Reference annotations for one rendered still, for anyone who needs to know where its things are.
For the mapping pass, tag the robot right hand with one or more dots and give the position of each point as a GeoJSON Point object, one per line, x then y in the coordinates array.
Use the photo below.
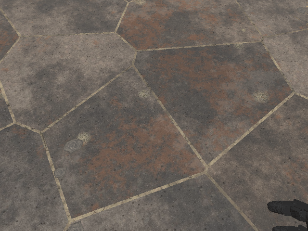
{"type": "Point", "coordinates": [290, 208]}

